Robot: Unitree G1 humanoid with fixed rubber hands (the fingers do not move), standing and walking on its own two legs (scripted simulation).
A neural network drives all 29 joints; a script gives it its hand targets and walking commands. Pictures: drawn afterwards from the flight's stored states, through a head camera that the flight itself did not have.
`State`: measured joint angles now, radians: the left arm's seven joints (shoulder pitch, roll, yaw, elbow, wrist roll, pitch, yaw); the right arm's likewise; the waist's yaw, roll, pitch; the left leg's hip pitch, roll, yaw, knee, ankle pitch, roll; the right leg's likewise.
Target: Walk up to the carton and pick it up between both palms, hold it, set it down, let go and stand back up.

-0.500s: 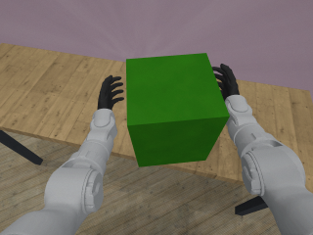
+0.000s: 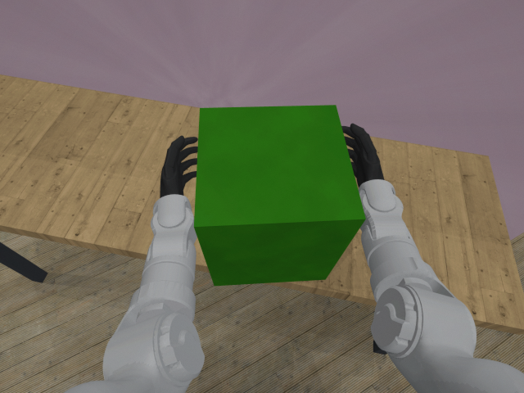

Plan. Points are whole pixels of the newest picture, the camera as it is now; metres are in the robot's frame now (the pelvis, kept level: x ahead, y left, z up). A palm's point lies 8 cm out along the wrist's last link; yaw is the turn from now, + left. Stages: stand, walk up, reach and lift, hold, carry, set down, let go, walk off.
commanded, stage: reach and lift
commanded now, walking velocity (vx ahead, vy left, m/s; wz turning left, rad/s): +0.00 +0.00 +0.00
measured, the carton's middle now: (269, 203) +0.40 +0.03 +0.00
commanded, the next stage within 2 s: none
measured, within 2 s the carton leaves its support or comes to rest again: leaves its support in 1.86 s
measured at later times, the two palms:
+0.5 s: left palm (171, 190) +0.38 +0.19 +0.04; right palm (363, 173) +0.44 -0.11 +0.06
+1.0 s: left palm (170, 191) +0.38 +0.19 +0.04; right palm (362, 174) +0.44 -0.11 +0.06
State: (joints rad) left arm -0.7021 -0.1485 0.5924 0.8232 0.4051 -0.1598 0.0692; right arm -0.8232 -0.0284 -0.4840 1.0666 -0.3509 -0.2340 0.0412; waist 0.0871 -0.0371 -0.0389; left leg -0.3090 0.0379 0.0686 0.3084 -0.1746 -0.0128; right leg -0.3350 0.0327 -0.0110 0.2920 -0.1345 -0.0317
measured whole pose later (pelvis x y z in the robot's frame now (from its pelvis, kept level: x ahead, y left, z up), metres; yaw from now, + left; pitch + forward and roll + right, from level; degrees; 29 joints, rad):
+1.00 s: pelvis +0.01 +0.00 +0.00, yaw +2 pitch +10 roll +0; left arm -0.65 -0.17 0.55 0.74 0.38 -0.11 0.07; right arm -0.79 -0.03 -0.45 1.04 -0.31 -0.25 0.04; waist 0.07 -0.03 -0.04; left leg -0.31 0.04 0.07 0.31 -0.18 -0.01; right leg -0.31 0.02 -0.05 0.29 -0.15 -0.03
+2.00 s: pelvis -0.01 +0.00 +0.00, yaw +5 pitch +6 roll -1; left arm -0.58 -0.04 0.31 0.77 0.16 -0.04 0.13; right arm -0.71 -0.03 -0.17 1.01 -0.05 -0.18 -0.11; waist 0.02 0.00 -0.08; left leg -0.28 0.03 0.03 0.35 -0.17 0.00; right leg -0.23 0.02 -0.09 0.25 -0.13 -0.03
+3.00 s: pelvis -0.02 +0.01 +0.00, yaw +6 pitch -8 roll -1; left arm -0.57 -0.06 0.29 0.23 0.28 0.53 0.03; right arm -0.68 -0.05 -0.06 0.66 0.14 0.18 -0.16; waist -0.10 -0.06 0.04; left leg -0.02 0.01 0.01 0.34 -0.19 0.02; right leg 0.03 0.00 -0.10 0.25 -0.14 -0.01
